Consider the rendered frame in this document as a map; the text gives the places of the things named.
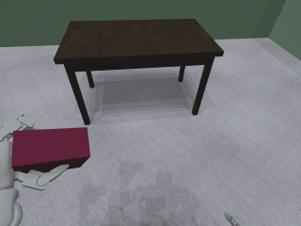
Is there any sponge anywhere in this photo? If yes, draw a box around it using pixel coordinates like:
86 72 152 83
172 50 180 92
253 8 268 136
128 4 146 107
11 127 90 174

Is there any robot right hand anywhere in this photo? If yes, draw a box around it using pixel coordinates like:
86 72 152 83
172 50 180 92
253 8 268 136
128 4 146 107
224 211 245 226

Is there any table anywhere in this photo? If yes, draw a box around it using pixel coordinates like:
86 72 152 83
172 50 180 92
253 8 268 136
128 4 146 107
54 19 224 125

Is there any robot left hand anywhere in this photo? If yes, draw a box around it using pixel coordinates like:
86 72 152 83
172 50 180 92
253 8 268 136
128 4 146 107
0 112 70 191

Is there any robot left forearm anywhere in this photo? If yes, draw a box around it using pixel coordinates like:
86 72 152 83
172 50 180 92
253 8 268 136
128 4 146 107
0 188 23 226

